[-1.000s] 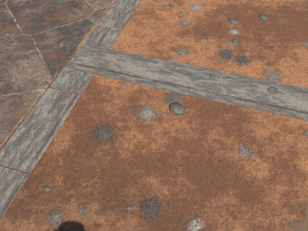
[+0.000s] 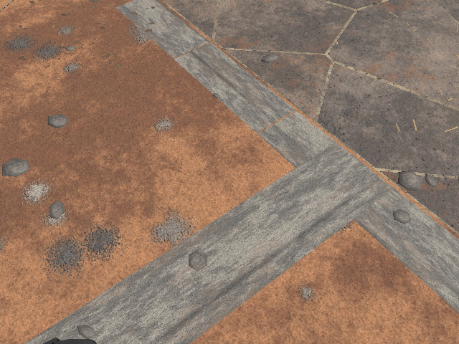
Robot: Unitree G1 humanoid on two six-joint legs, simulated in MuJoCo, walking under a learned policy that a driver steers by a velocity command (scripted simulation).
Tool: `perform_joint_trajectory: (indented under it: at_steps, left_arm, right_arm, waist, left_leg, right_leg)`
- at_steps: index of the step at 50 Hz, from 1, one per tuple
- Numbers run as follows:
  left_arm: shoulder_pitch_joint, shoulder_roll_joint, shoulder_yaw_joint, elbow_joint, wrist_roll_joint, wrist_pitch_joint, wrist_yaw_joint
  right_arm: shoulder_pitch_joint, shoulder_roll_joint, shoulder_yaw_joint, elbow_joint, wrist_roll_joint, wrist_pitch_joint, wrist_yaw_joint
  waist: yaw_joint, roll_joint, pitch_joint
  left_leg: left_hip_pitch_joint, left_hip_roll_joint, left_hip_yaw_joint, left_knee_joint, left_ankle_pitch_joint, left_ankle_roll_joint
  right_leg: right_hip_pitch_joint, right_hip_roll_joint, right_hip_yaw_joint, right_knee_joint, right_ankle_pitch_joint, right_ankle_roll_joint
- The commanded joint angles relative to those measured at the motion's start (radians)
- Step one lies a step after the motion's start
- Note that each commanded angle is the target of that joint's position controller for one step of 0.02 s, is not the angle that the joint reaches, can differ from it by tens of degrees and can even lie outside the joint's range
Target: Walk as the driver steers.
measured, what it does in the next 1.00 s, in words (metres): walks ahead, turning left: left foot, then right foot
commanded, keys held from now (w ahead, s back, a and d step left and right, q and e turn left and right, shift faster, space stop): q+shift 1.00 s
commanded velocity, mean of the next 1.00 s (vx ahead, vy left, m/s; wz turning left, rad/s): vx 0.16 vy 0.00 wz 0.69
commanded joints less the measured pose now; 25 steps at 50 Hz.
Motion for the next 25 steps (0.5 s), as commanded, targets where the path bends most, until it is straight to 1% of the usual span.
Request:
perform_joint_trajectory:
  at_steps: [1, 2, 3, 4, 5, 6, 7, 8, 9, 10, 11, 13, 14, 15, 16, 17, 18, 19, 20, 21, 22, 23, 24, 25]
  left_arm:
    - [0.119, 0.133, 0.041, -0.017, 0.007, -0.039, 0.009]
    - [0.073, 0.097, 0.028, -0.015, 0.017, -0.051, 0.009]
    - [0.063, 0.078, 0.022, 0.000, 0.021, -0.061, 0.008]
    - [0.049, 0.067, 0.020, 0.022, 0.016, -0.068, 0.008]
    - [0.041, 0.062, 0.018, 0.038, 0.018, -0.075, 0.011]
    - [0.032, 0.065, 0.018, 0.050, 0.026, -0.079, 0.020]
    - [0.013, 0.067, 0.018, 0.055, 0.030, -0.078, 0.032]
    - [-0.016, 0.068, 0.018, 0.053, 0.031, -0.072, 0.046]
    - [-0.019, 0.069, 0.018, 0.054, 0.027, -0.064, 0.060]
    - [0.000, 0.075, 0.019, 0.061, 0.021, -0.055, 0.072]
    - [0.023, 0.087, 0.021, 0.070, 0.016, -0.045, 0.083]
    - [0.040, 0.104, 0.027, 0.083, 0.010, -0.019, 0.094]
    - [0.033, 0.111, 0.031, 0.084, 0.007, -0.004, 0.098]
    - [0.017, 0.118, 0.035, 0.079, 0.002, 0.010, 0.103]
    - [-0.006, 0.124, 0.039, 0.069, -0.004, 0.023, 0.110]
    - [-0.029, 0.125, 0.041, 0.058, -0.010, 0.033, 0.116]
    - [-0.057, 0.115, 0.038, 0.046, -0.015, 0.040, 0.116]
    - [-0.035, 0.092, 0.029, 0.034, -0.004, 0.037, 0.106]
    - [0.071, -0.006, 0.009, 0.012, 0.034, 0.033, 0.079]
    - [0.143, 0.061, 0.005, 0.019, 0.016, 0.014, 0.055]
    - [0.057, 0.120, 0.015, 0.009, -0.008, 0.009, 0.048]
    - [-0.019, 0.112, 0.017, -0.004, 0.002, 0.013, 0.054]
    - [-0.055, 0.106, 0.018, -0.006, 0.015, 0.022, 0.065]
    - [-0.067, 0.098, 0.019, -0.011, 0.015, 0.030, 0.067]
  right_arm:
    - [-0.053, -0.173, -0.032, -0.110, 0.034, -0.032, -0.010]
    - [-0.018, -0.171, -0.037, -0.086, 0.030, -0.005, -0.011]
    - [0.022, -0.162, -0.040, -0.063, 0.026, 0.023, -0.008]
    - [0.044, -0.137, -0.041, -0.052, 0.020, 0.044, -0.008]
    - [0.036, -0.114, -0.038, -0.046, 0.014, 0.053, -0.009]
    - [0.010, -0.094, -0.036, -0.057, 0.006, 0.055, -0.009]
    - [-0.015, -0.076, -0.032, -0.069, 0.001, 0.052, -0.006]
    - [-0.035, -0.067, -0.029, -0.076, -0.005, 0.047, 0.002]
    - [-0.073, -0.063, -0.027, -0.082, -0.010, 0.042, 0.012]
    - [-0.116, -0.061, -0.026, -0.093, -0.012, 0.039, 0.024]
    - [-0.150, -0.057, -0.026, -0.107, -0.013, 0.037, 0.036]
    - [-0.171, -0.072, -0.033, -0.131, -0.012, 0.040, 0.063]
    - [-0.167, -0.087, -0.041, -0.142, -0.013, 0.042, 0.076]
    - [-0.145, -0.107, -0.051, -0.147, -0.018, 0.045, 0.087]
    - [-0.100, -0.129, -0.062, -0.146, -0.021, 0.049, 0.093]
    - [-0.030, -0.152, -0.076, -0.135, -0.021, 0.053, 0.092]
    - [0.103, -0.184, -0.096, -0.108, -0.021, 0.052, 0.081]
    - [0.156, -0.248, -0.118, -0.110, -0.022, 0.050, 0.057]
    - [0.073, -0.313, -0.125, -0.162, -0.047, 0.054, 0.036]
    - [0.012, -0.311, -0.120, -0.218, -0.066, 0.049, 0.042]
    - [-0.055, -0.260, -0.115, -0.255, -0.050, 0.053, 0.039]
    - [-0.097, -0.209, -0.102, -0.259, -0.019, 0.062, 0.033]
    - [-0.123, -0.174, -0.091, -0.269, 0.000, 0.071, 0.022]
    - [-0.137, -0.162, -0.089, -0.276, 0.000, 0.081, 0.012]
  waist:
    - [0.060, 0.146, -0.161]
    - [0.023, 0.122, -0.123]
    - [-0.004, 0.085, -0.096]
    - [-0.023, 0.041, -0.081]
    - [-0.023, 0.019, -0.063]
    - [-0.022, -0.002, -0.053]
    - [-0.025, -0.020, -0.053]
    - [-0.024, -0.033, -0.060]
    - [0.000, -0.035, -0.071]
    - [0.032, -0.028, -0.085]
    - [0.055, -0.028, -0.099]
    - [0.070, -0.042, -0.112]
    - [0.064, -0.050, -0.113]
    - [0.048, -0.056, -0.119]
    - [0.021, -0.064, -0.131]
    - [-0.015, -0.068, -0.150]
    - [-0.086, -0.035, -0.201]
    - [-0.106, 0.119, -0.219]
    - [0.036, 0.383, -0.256]
    - [0.016, 0.286, -0.483]
    - [-0.003, 0.148, -0.429]
    - [0.015, 0.012, -0.284]
    - [0.030, -0.031, -0.236]
    - [0.048, -0.004, -0.202]
  left_leg:
    - [-0.530, 0.071, -0.106, 0.128, 0.071, 0.013]
    - [-0.456, 0.094, -0.116, 0.081, 0.090, -0.001]
    - [-0.376, 0.114, -0.128, 0.018, 0.110, -0.010]
    - [-0.340, 0.119, -0.125, -0.060, 0.128, -0.022]
    - [-0.330, 0.107, -0.107, -0.114, 0.164, -0.034]
    - [-0.343, 0.092, -0.088, -0.175, 0.228, -0.046]
    - [-0.352, 0.085, -0.067, -0.257, 0.312, -0.054]
    - [-0.348, 0.080, -0.038, -0.354, 0.414, -0.058]
    - [-0.346, 0.070, -0.010, -0.451, 0.520, -0.059]
    - [-0.358, 0.057, 0.010, -0.539, 0.613, -0.058]
    - [-0.373, 0.050, 0.021, -0.606, 0.666, -0.055]
    - [-0.398, 0.047, 0.034, -0.674, 0.656, -0.039]
    - [-0.410, 0.043, 0.041, -0.685, 0.611, -0.024]
    - [-0.405, 0.030, 0.054, -0.685, 0.544, -0.003]
    - [-0.375, 0.005, 0.075, -0.678, 0.471, 0.017]
    - [-0.310, -0.032, 0.094, -0.680, 0.412, 0.043]
    - [-0.152, -0.068, 0.083, -0.751, 0.445, 0.084]
    - [0.018, 0.000, -0.077, -0.814, 0.844, 0.136]
    - [0.241, 0.217, -0.555, -0.817, 1.164, 0.364]
    - [0.342, 0.312, -0.825, -0.953, 0.879, 0.451]
    - [0.279, 0.283, -0.743, -0.978, 0.616, 0.402]
    - [0.136, 0.223, -0.646, -0.999, 0.475, 0.337]
    - [0.038, 0.185, -0.584, -1.013, 0.404, 0.296]
    - [-0.041, 0.139, -0.544, -1.026, 0.376, 0.265]
  right_leg:
    - [0.521, -0.391, 0.560, -0.413, 0.459, -0.190]
    - [0.384, -0.373, 0.448, -0.420, 0.547, -0.167]
    - [0.278, -0.341, 0.353, -0.452, 0.595, -0.131]
    - [0.218, -0.315, 0.268, -0.476, 0.620, -0.105]
    - [0.177, -0.289, 0.192, -0.494, 0.688, -0.088]
    - [0.163, -0.263, 0.122, -0.507, 0.749, -0.071]
    - [0.164, -0.234, 0.055, -0.513, 0.770, -0.050]
    - [0.178, -0.198, -0.010, -0.506, 0.742, -0.026]
    - [0.212, -0.176, -0.051, -0.493, 0.701, -0.008]
    - [0.270, -0.177, -0.066, -0.479, 0.678, 0.005]
    - [0.332, -0.196, -0.067, -0.461, 0.665, 0.014]
    - [0.429, -0.245, -0.065, -0.415, 0.646, 0.019]
    - [0.466, -0.270, -0.062, -0.379, 0.664, 0.019]
    - [0.492, -0.290, -0.059, -0.329, 0.724, 0.023]
    - [0.501, -0.300, -0.061, -0.256, 0.802, 0.034]
    - [0.488, -0.295, -0.068, -0.148, 0.874, 0.052]
    - [0.431, -0.258, -0.078, 0.045, 0.837, 0.084]
    - [0.273, -0.158, -0.075, 0.302, 0.463, 0.150]
    - [-0.104, 0.097, 0.000, 0.697, -0.416, 0.244]
    - [-0.158, 0.086, 0.271, 0.827, -0.410, 0.231]
    - [-0.170, 0.031, 0.295, 0.799, -0.334, 0.203]
    - [-0.195, -0.004, 0.280, 0.699, -0.262, 0.192]
    - [-0.175, -0.036, 0.277, 0.603, -0.219, 0.185]
    - [-0.121, -0.043, 0.275, 0.505, -0.194, 0.182]
Next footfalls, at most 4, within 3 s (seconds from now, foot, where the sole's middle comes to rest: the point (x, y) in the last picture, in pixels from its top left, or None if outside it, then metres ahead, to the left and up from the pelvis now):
0.38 left None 0.41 0.16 -0.74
0.84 right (235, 315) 0.53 0.00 -0.74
1.34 left None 0.29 0.14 -0.74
1.82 right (230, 324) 0.50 0.01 -0.74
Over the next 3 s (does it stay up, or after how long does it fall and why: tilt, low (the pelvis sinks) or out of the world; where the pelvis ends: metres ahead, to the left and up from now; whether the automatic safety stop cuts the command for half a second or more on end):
stays up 0.61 0.37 -0.02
